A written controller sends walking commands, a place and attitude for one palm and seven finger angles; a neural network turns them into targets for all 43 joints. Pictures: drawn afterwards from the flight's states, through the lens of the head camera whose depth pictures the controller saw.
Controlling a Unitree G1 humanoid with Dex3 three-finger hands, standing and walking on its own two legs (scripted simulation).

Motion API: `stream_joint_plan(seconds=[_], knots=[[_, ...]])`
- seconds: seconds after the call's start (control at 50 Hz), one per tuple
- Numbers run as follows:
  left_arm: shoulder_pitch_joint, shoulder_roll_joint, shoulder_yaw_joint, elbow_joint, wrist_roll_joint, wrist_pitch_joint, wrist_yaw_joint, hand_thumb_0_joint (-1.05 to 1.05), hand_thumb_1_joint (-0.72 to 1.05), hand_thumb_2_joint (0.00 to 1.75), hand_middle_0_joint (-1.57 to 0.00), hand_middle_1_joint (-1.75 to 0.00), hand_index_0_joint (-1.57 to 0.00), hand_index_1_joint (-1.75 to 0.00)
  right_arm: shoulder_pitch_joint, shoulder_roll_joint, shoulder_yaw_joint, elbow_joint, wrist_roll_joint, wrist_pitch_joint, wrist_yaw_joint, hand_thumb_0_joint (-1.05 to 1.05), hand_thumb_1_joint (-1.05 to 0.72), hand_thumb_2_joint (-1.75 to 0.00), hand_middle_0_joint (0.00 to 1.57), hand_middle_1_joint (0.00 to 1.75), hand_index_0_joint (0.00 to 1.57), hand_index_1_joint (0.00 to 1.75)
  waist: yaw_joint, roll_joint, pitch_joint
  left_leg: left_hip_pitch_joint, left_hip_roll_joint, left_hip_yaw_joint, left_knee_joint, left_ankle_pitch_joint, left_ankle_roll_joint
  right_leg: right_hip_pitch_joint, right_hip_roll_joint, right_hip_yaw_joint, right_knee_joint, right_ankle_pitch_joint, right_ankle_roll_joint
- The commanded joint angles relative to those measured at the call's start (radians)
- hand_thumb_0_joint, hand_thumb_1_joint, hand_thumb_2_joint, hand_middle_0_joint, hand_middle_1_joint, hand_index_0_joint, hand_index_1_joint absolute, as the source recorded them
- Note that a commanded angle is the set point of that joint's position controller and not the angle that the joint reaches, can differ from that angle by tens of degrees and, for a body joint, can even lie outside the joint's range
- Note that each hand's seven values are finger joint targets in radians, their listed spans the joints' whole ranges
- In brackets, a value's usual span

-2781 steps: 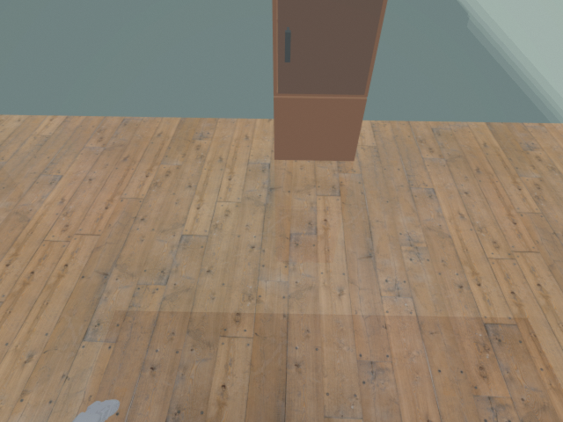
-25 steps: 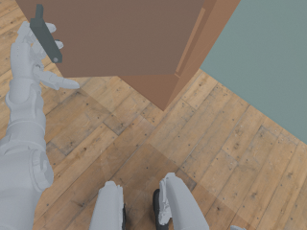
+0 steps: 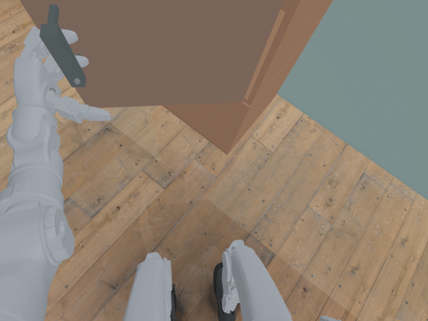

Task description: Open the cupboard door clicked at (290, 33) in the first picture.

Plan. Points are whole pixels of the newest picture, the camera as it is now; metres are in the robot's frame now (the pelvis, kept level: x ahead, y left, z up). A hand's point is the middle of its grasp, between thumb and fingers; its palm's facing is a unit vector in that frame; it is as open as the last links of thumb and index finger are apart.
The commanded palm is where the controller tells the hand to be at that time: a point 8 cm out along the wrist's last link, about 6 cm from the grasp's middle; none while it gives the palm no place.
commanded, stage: close the thumb around the handle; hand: left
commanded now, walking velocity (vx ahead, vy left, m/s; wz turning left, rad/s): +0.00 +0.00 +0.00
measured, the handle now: (66, 49) +0.58 +0.22 +0.04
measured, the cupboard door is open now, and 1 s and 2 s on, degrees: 45 47 87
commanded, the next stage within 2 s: pull the door open along its arc in 0.62 s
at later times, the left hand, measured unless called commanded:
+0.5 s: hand (79, 80) +0.52 +0.20 +0.03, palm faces +0.05 -1.00 -0.01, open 6.3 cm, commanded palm +0.50 +0.22 +0.03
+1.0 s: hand (82, 89) +0.50 +0.19 +0.03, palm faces +0.07 -1.00 -0.01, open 6.0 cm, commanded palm +0.45 +0.23 +0.03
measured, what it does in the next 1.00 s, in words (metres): stands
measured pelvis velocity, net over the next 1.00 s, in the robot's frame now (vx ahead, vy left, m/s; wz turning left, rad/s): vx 0.01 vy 0.00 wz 0.00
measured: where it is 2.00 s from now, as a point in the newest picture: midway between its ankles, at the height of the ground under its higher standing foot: (196, 314)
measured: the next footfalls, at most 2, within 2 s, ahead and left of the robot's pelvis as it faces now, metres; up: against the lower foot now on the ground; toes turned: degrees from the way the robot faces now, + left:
none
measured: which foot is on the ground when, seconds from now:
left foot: down 0.00-1.00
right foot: down 0.00-1.00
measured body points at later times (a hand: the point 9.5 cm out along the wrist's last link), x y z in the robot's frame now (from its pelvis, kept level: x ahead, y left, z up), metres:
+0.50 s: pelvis +0.00 +0.00 +0.00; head +0.19 +0.03 +0.41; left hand +0.51 +0.25 +0.04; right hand +0.03 -0.26 -0.11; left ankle +0.01 +0.09 -0.59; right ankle +0.06 -0.12 -0.59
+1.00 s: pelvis +0.01 +0.00 +0.01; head +0.18 +0.01 +0.42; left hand +0.50 +0.25 +0.04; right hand +0.04 -0.27 -0.11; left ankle +0.01 +0.09 -0.59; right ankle +0.06 -0.12 -0.59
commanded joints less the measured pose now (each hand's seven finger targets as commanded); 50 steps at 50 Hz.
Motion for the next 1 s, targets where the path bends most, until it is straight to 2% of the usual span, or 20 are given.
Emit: stream_joint_plan(seconds=[0.0,0.06,0.1,0.14,0.24,0.26,0.34,0.38,0.4,0.44,0.5,0.52,0.54,0.58,0.6,0.7,0.72,0.78,0.88,0.98], knots=[[-0.369,0.222,0.015,-0.170,-0.008,-0.059,0.000,0.00,-0.22,0.42,-0.32,-1.23,-0.32,-1.23,0.192,-0.193,-0.066,-0.035,0.003,-0.010,-0.009,0.00,-0.90,-0.90,0.20,0.30,0.20,0.30,-0.022,0.121,-0.540,0.399,-0.006,-0.080,-0.180,0.427,-0.023,0.299,0.027,0.046,-0.134,0.256,-0.006],[-0.408,0.177,-0.025,-0.177,-0.004,-0.061,0.001,0.00,-0.05,0.49,-0.33,-1.25,-0.33,-1.25,0.191,-0.190,-0.067,-0.031,0.001,-0.012,-0.009,0.00,-0.90,-0.90,0.20,0.30,0.20,0.30,-0.036,0.152,-0.544,0.422,-0.006,-0.086,-0.179,0.422,-0.024,0.260,0.026,0.045,-0.131,0.238,-0.007],[-0.391,0.213,0.007,-0.171,-0.001,-0.061,0.007,0.00,0.06,0.54,-0.34,-1.26,-0.34,-1.26,0.197,-0.195,-0.068,-0.030,-0.001,-0.009,-0.009,0.00,-0.90,-0.90,0.20,0.30,0.20,0.30,-0.024,0.141,-0.558,0.429,-0.005,-0.088,-0.181,0.433,-0.028,0.271,0.027,0.042,-0.130,0.243,-0.008],[-0.396,0.195,-0.009,-0.167,-0.002,-0.058,0.006,0.00,0.17,0.59,-0.35,-1.27,-0.35,-1.27,0.193,-0.193,-0.068,-0.030,0.000,-0.009,-0.009,0.00,-0.90,-0.90,0.20,0.30,0.20,0.30,-0.034,0.134,-0.559,0.416,-0.006,-0.084,-0.176,0.425,-0.024,0.278,0.026,0.044,-0.133,0.247,-0.006],[-0.389,0.199,-0.004,-0.177,-0.003,-0.059,0.005,0.00,0.45,0.71,-0.37,-1.30,-0.37,-1.30,0.194,-0.193,-0.068,-0.033,-0.001,-0.006,-0.008,0.00,-0.90,-0.90,0.20,0.30,0.20,0.30,-0.024,0.158,-0.568,0.434,-0.006,-0.083,-0.178,0.441,-0.027,0.274,0.026,0.045,-0.132,0.252,-0.007],[-0.395,0.193,-0.010,-0.163,-0.003,-0.059,0.003,0.00,0.51,0.73,-0.37,-1.31,-0.37,-1.31,0.199,-0.192,-0.068,-0.032,-0.001,-0.006,-0.007,0.00,-0.90,-0.90,0.20,0.30,0.20,0.30,-0.032,0.148,-0.569,0.433,-0.006,-0.085,-0.175,0.445,-0.026,0.272,0.027,0.046,-0.131,0.257,-0.008],[-0.359,0.213,0.009,-0.180,-0.006,-0.057,-0.002,0.00,0.73,0.83,-0.39,-1.33,-0.39,-1.33,0.194,-0.190,-0.067,-0.038,0.001,-0.001,-0.006,0.00,-0.90,-0.90,0.20,0.30,0.20,0.30,-0.018,0.130,-0.586,0.413,-0.007,-0.075,-0.173,0.458,-0.023,0.324,0.027,0.051,-0.132,0.293,-0.006],[-0.354,0.181,-0.014,-0.197,-0.007,-0.063,-0.005,0.00,0.84,0.88,-0.40,-1.34,-0.40,-1.34,0.193,-0.187,-0.070,-0.039,0.002,-0.001,-0.003,0.00,-0.90,-0.90,0.20,0.30,0.20,0.30,-0.012,0.172,-0.590,0.462,-0.005,-0.085,-0.183,0.485,-0.033,0.291,0.026,0.041,-0.128,0.284,-0.009],[-0.363,0.172,-0.017,-0.210,-0.013,-0.064,-0.003,0.00,0.90,0.90,-0.40,-1.35,-0.40,-1.35,0.189,-0.186,-0.070,-0.038,0.002,-0.002,-0.002,0.00,-0.90,-0.90,0.20,0.30,0.20,0.30,-0.017,0.156,-0.585,0.458,-0.004,-0.082,-0.182,0.478,-0.030,0.295,0.027,0.043,-0.134,0.283,-0.006],[-0.361,0.196,-0.001,-0.215,-0.013,-0.065,0.002,0.00,0.90,0.90,-0.40,-1.35,-0.40,-1.35,0.189,-0.188,-0.071,-0.037,0.004,-0.001,-0.004,0.00,-0.90,-0.90,0.20,0.30,0.20,0.30,-0.017,0.129,-0.583,0.433,-0.006,-0.078,-0.181,0.462,-0.025,0.323,0.027,0.048,-0.138,0.289,-0.005],[-0.364,0.160,-0.024,-0.195,-0.009,-0.063,0.012,0.00,0.90,0.90,-0.40,-1.35,-0.40,-1.35,0.190,-0.185,-0.072,-0.033,0.003,-0.002,-0.003,0.00,-0.90,-0.90,0.20,0.30,0.20,0.30,-0.026,0.136,-0.555,0.437,-0.006,-0.081,-0.186,0.449,-0.028,0.291,0.027,0.043,-0.139,0.268,-0.005],[-0.361,0.176,-0.013,-0.179,-0.007,-0.063,0.015,0.00,0.90,0.90,-0.40,-1.35,-0.40,-1.35,0.187,-0.186,-0.070,-0.032,0.003,-0.002,-0.004,0.00,-0.90,-0.90,0.20,0.30,0.20,0.30,-0.022,0.133,-0.529,0.416,-0.007,-0.077,-0.187,0.432,-0.027,0.295,0.026,0.046,-0.143,0.260,-0.005],[-0.372,0.181,-0.011,-0.187,-0.008,-0.064,0.016,0.00,0.90,0.90,-0.40,-1.35,-0.40,-1.35,0.190,-0.187,-0.069,-0.031,0.001,-0.003,-0.005,0.00,-0.90,-0.90,0.20,0.30,0.20,0.30,-0.030,0.121,-0.541,0.408,-0.008,-0.073,-0.182,0.430,-0.022,0.311,0.027,0.050,-0.144,0.270,-0.003],[-0.362,0.219,0.015,-0.179,0.000,-0.073,0.017,0.00,0.90,0.90,-0.40,-1.35,-0.40,-1.35,0.191,-0.188,-0.069,-0.033,0.001,-0.003,-0.007,0.00,-0.90,-0.90,0.20,0.30,0.20,0.30,-0.016,0.123,-0.556,0.403,-0.009,-0.073,-0.180,0.442,-0.023,0.324,0.026,0.054,-0.136,0.283,-0.006],[-0.383,0.199,-0.004,-0.181,0.003,-0.073,0.016,0.00,0.90,0.90,-0.40,-1.35,-0.40,-1.35,0.189,-0.185,-0.068,-0.031,0.000,-0.004,-0.007,0.00,-0.90,-0.90,0.20,0.30,0.20,0.30,-0.030,0.119,-0.558,0.391,-0.010,-0.068,-0.171,0.434,-0.019,0.323,0.025,0.057,-0.136,0.286,-0.002],[-0.387,0.211,0.001,-0.166,0.009,-0.071,0.013,0.00,0.90,0.90,-0.40,-1.35,-0.40,-1.35,0.190,-0.187,-0.066,-0.032,-0.002,-0.001,-0.008,0.00,-0.90,-0.90,0.20,0.30,0.20,0.30,-0.027,0.138,-0.546,0.396,-0.009,-0.072,-0.170,0.441,-0.021,0.308,0.026,0.054,-0.131,0.281,-0.005],[-0.386,0.226,0.010,-0.176,0.011,-0.073,0.010,0.00,0.90,0.90,-0.40,-1.35,-0.40,-1.35,0.189,-0.189,-0.068,-0.035,-0.001,-0.001,-0.009,0.00,-0.90,-0.90,0.20,0.30,0.20,0.30,-0.021,0.147,-0.561,0.407,-0.009,-0.073,-0.170,0.445,-0.023,0.306,0.026,0.055,-0.128,0.279,-0.006],[-0.315,0.207,0.011,-0.193,0.002,-0.072,0.000,0.00,0.90,0.90,-0.40,-1.35,-0.40,-1.35,0.186,-0.187,-0.071,-0.044,0.001,0.003,-0.006,0.00,-0.90,-0.90,0.20,0.30,0.20,0.30,-0.001,0.148,-0.607,0.444,-0.008,-0.075,-0.175,0.488,-0.028,0.321,0.025,0.050,-0.121,0.307,-0.007],[-0.184,0.183,0.011,-0.266,-0.024,-0.067,-0.010,0.00,0.90,0.90,-0.40,-1.35,-0.40,-1.35,0.166,-0.179,-0.076,-0.069,0.013,0.007,0.002,0.00,-0.90,-0.90,0.20,0.30,0.20,0.30,0.034,0.132,-0.637,0.453,-0.010,-0.056,-0.190,0.508,-0.027,0.393,0.025,0.058,-0.135,0.350,-0.005],[0.029,0.107,-0.023,-0.363,-0.052,-0.054,-0.011,0.00,0.90,0.90,-0.40,-1.35,-0.40,-1.35,0.131,-0.164,-0.083,-0.098,0.031,0.002,0.009,0.00,-0.90,-0.90,0.20,0.30,0.20,0.30,0.066,0.073,-0.596,0.410,-0.016,-0.030,-0.226,0.471,-0.022,0.483,0.023,0.067,-0.163,0.377,-0.001]])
